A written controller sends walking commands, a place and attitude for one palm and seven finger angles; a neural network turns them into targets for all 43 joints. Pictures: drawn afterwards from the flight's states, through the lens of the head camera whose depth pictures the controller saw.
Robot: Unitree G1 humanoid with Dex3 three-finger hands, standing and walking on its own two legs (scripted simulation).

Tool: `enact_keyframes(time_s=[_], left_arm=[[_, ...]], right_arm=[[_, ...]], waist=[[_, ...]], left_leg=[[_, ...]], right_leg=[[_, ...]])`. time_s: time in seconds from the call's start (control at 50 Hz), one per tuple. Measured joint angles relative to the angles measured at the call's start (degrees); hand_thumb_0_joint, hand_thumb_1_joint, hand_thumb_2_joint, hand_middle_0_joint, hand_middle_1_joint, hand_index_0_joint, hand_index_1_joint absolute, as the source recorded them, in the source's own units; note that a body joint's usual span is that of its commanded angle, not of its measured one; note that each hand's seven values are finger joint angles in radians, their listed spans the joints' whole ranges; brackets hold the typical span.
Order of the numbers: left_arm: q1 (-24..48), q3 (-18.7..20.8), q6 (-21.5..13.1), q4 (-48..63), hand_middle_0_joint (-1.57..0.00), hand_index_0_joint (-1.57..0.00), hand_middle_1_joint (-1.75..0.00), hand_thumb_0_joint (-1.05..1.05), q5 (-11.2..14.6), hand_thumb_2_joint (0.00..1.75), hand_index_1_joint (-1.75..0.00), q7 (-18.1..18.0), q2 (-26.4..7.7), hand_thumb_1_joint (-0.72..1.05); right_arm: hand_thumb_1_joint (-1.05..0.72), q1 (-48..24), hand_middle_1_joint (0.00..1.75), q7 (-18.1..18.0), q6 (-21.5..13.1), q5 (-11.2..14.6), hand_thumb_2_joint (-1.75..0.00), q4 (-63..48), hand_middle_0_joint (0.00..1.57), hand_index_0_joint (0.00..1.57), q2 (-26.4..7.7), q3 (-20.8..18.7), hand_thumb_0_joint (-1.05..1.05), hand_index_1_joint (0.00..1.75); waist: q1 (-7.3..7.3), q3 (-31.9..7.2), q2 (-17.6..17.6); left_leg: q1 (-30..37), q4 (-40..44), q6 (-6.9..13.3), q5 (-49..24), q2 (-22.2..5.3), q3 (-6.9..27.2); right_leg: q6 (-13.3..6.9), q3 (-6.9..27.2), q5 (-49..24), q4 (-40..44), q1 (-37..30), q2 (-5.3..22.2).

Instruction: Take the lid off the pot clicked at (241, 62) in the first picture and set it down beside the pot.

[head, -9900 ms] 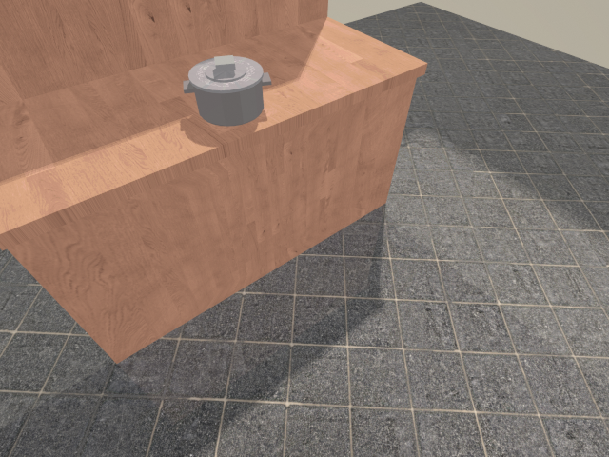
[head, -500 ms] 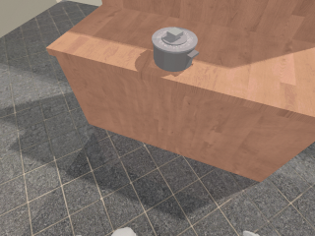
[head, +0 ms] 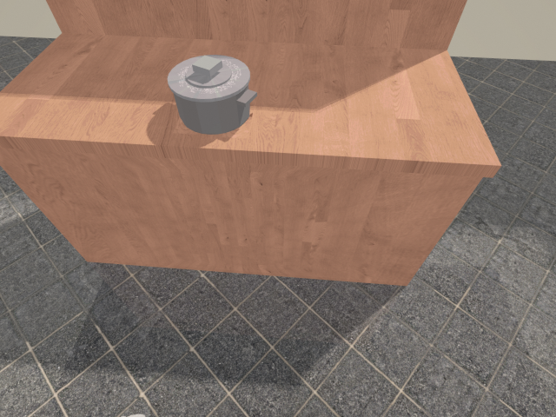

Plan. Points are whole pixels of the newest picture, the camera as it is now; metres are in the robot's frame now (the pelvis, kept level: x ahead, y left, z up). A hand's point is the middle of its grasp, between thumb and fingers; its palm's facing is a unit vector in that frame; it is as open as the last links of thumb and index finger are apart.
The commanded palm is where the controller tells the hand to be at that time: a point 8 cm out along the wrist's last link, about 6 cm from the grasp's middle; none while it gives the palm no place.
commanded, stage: take the last steps up to it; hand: left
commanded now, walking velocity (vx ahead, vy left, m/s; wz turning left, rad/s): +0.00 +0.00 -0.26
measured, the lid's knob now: (207, 65) +0.82 +0.19 +0.06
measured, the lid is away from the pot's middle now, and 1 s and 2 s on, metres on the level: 0.00 0.00 0.00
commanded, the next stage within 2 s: come to a stop and stand still in 0.98 s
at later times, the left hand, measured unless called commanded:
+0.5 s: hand out of the picture +0.06 +0.23 -0.17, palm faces +0.01 -0.98 -0.19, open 7.4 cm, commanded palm none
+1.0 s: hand (201, 299) +0.34 +0.17 -0.16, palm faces +0.01 -0.98 -0.19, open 7.3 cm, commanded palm none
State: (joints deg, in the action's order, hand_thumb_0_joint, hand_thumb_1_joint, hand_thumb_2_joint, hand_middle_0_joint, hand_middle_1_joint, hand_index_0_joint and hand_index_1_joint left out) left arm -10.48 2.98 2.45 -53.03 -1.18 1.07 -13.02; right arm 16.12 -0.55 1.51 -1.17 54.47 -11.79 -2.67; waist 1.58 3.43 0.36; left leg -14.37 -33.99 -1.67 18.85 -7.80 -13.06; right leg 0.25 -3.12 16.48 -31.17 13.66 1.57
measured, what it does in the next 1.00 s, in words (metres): walks ahead: left foot, then right foot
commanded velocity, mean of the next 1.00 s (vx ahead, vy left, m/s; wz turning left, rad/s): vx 0.27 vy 0.07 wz -0.01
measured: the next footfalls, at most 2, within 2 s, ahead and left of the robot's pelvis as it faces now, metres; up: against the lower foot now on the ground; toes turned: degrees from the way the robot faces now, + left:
left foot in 0.40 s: +0.11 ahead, +0.13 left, +0.00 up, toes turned +5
right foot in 0.90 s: +0.35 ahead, -0.09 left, +0.00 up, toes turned -9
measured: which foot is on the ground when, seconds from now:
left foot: down 0.00-0.00, up 0.02-0.38, down 0.40-0.90, up 0.92-1.00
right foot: down 0.00-0.42, up 0.44-0.88, down 0.90-1.00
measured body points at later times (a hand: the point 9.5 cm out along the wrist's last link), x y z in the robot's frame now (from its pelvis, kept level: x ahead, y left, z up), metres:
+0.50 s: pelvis +0.07 +0.04 +0.00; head +0.07 +0.05 +0.45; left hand +0.07 +0.28 -0.16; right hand +0.08 -0.21 -0.14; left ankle +0.07 +0.12 -0.73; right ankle -0.01 -0.09 -0.68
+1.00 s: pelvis +0.25 +0.00 +0.00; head +0.27 -0.02 +0.45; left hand +0.34 +0.22 -0.14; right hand +0.18 -0.21 -0.17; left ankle +0.13 +0.12 -0.64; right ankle +0.31 -0.09 -0.73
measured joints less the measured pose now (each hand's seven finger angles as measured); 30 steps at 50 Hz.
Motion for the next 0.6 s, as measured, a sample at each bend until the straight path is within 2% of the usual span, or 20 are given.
enact_keyframes(time_s=[0.02,0.06,0.1,0.14,0.18,0.28,0.38,0.42,0.48,0.54,0.6], left_arm=[[0.3,-0.2,-0.6,-0.4,-0.19,-0.20,-0.30,0.01,-0.1,0.90,-0.30,-0.3,0.8,0.91],[0.4,-1.0,-1.1,-0.7,-0.19,-0.20,-0.30,0.01,0.0,0.90,-0.30,-0.7,2.1,0.91],[0.2,-1.2,-1.4,-1.0,-0.20,-0.20,-0.30,0.00,0.0,0.90,-0.30,-1.2,3.0,0.91],[-0.1,-1.3,-1.7,-1.5,-0.20,-0.20,-0.30,0.00,0.1,0.90,-0.30,-1.4,3.5,0.91],[-0.7,-1.4,-2.2,-2.1,-0.20,-0.20,-0.30,0.00,0.0,0.90,-0.30,-1.4,3.8,0.90],[-3.1,-0.9,-3.6,-3.9,-0.20,-0.21,-0.30,0.00,-0.4,0.90,-0.30,-1.1,3.3,0.92],[-6.5,-0.1,-3.6,-6.6,-0.20,-0.21,-0.30,0.00,-0.4,0.90,-0.30,-0.8,2.1,0.91],[-7.9,0.3,-3.0,-7.7,-0.20,-0.21,-0.30,0.00,-0.3,0.90,-0.30,-0.6,1.6,0.91],[-8.9,0.7,-1.5,-9.3,-0.20,-0.20,-0.30,0.01,-0.3,0.90,-0.30,-0.5,1.1,0.91],[-8.1,0.9,-1.4,-9.5,-0.20,-0.20,-0.30,0.01,-0.6,0.90,-0.30,0.0,0.9,0.91],[-6.4,0.9,-2.1,-8.3,-0.19,-0.20,-0.30,0.01,-0.7,0.90,-0.30,0.2,0.9,0.91]], right_arm=[[-0.91,0.0,0.30,-0.1,0.5,0.2,-0.90,0.7,0.20,0.20,-0.6,-0.3,0.01,0.30],[-0.91,0.0,0.30,-0.5,1.8,0.4,-0.90,1.7,0.20,0.20,-1.6,-0.7,0.01,0.30],[-0.91,-0.1,0.30,-0.6,2.3,0.2,-0.90,2.6,0.20,0.20,-1.8,-0.8,0.01,0.30],[-0.91,0.0,0.30,-0.3,2.0,-0.1,-0.90,3.3,0.19,0.20,-1.7,-0.7,0.01,0.30],[-0.91,0.3,0.30,0.1,1.3,-0.3,-0.90,3.8,0.19,0.20,-1.2,-0.5,0.01,0.30],[-0.91,1.0,0.30,1.0,0.0,-0.4,-0.90,4.6,0.19,0.20,0.0,-0.3,0.01,0.30],[-0.91,0.9,0.30,1.5,-1.4,-0.3,-0.90,3.9,0.19,0.20,0.6,-0.2,0.01,0.30],[-0.91,1.2,0.30,1.4,-2.6,-0.4,-0.90,3.3,0.19,0.20,0.6,0.0,0.01,0.30],[-0.91,1.7,0.30,0.8,-3.6,-0.8,-0.90,2.4,0.19,0.20,1.2,0.1,0.01,0.30],[-0.91,3.6,0.30,0.0,-4.3,-0.6,-0.90,2.7,0.19,0.20,2.2,0.7,0.01,0.30],[-0.91,5.7,0.30,-0.3,-4.8,-0.3,-0.90,4.3,0.19,0.20,3.4,1.4,0.01,0.30]], waist=[[0.11,0.0,1.2],[0.62,-0.1,2.9],[0.65,-0.5,3.3],[0.57,-0.8,3.0],[0.33,-1.3,2.4],[-1.14,-2.7,0.6],[-2.01,-3.6,-0.7],[-1.89,-3.9,-1.2],[-1.58,-4.1,-2.0],[-0.77,-3.9,-2.0],[-0.89,-3.3,-2.1]], left_leg=[[-1.4,-3.5,-0.5,3.8,-0.5,1.3],[-4.8,-11.7,-0.6,9.5,0.5,5.7],[-7.4,-18.4,-0.8,9.5,1.6,8.1],[-8.9,-21.5,-1.1,6.9,2.1,9.1],[-9.1,-20.8,-1.3,4.8,2.4,9.4],[-6.9,-12.4,-0.8,4.2,3.3,9.3],[-3.1,-1.8,0.4,1.0,4.4,8.3],[-1.1,2.4,1.6,-2.7,5.2,7.6],[-0.1,1.3,4.0,-1.2,6.2,5.6],[3.3,6.4,4.5,-2.0,7.5,5.0],[7.2,12.2,4.9,-3.7,8.8,5.0]], right_leg=[[-1.0,-0.1,1.2,-0.6,0.3,-0.8],[-1.7,-0.3,2.4,-1.1,0.2,-1.6],[-1.8,-0.1,1.6,0.6,-0.8,-1.9],[-1.9,0.1,0.4,3.0,-2.2,-2.1],[-2.0,0.3,-0.4,5.1,-3.4,-2.2],[-1.8,0.9,-0.8,8.0,-6.2,-2.0],[-0.3,1.0,1.4,7.4,-8.2,-0.9],[0.0,1.2,4.5,3.2,-7.2,-0.1],[-1.7,1.9,9.9,-15.3,0.4,0.4],[-2.2,1.3,5.6,-29.3,8.7,1.0],[-1.3,1.0,0.6,-32.3,14.3,2.2]])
